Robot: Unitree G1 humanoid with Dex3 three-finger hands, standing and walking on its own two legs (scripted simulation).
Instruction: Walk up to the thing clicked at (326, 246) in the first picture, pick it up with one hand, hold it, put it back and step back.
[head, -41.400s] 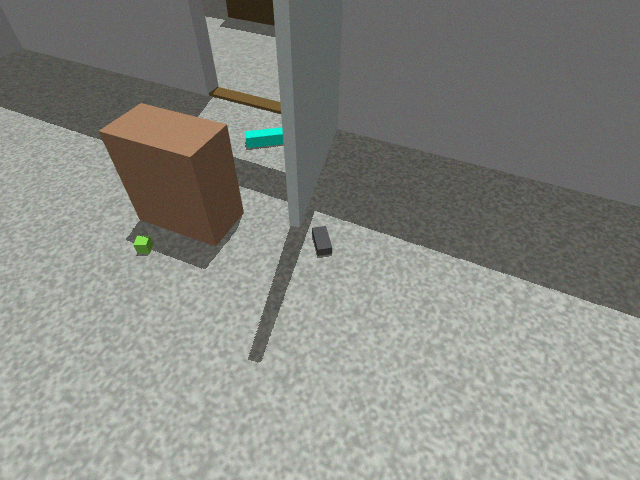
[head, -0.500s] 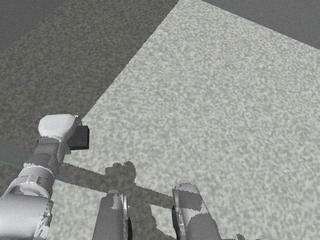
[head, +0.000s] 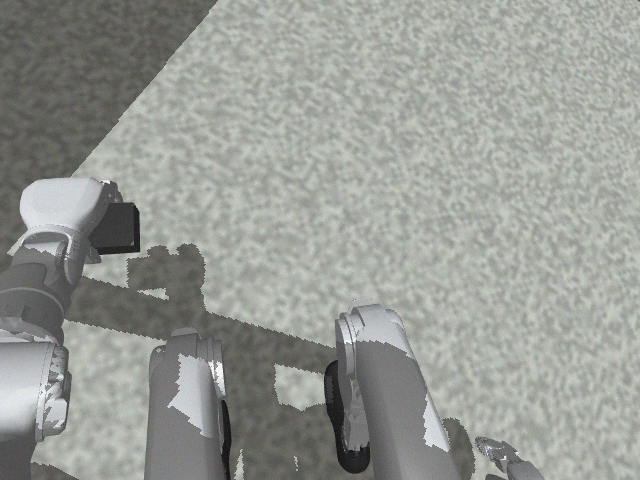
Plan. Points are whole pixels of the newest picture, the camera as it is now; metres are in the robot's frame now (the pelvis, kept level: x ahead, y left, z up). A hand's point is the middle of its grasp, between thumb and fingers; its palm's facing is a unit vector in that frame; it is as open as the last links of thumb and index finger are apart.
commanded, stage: crouch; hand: left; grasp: from above
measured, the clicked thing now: (85, 230) +0.47 +0.26 -0.20
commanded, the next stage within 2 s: lower in 0.70 s
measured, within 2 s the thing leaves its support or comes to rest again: neither
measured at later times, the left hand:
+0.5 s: hand (98, 241) +0.46 +0.26 -0.24, palm faces -0.48 -0.02 -0.88, open 8.9 cm
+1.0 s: hand (103, 241) +0.47 +0.26 -0.28, palm faces -0.49 -0.03 -0.87, open 8.9 cm
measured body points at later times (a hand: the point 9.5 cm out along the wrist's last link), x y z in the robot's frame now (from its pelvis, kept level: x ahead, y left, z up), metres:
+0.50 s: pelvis -0.01 +0.00 -0.07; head +0.24 +0.05 +0.30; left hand +0.48 +0.25 -0.19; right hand +0.01 -0.28 -0.17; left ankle +0.07 +0.12 -0.40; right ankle +0.09 -0.14 -0.40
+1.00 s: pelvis -0.01 +0.00 -0.10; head +0.25 +0.06 +0.26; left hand +0.49 +0.26 -0.23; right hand +0.01 -0.28 -0.19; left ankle +0.07 +0.12 -0.40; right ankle +0.09 -0.14 -0.40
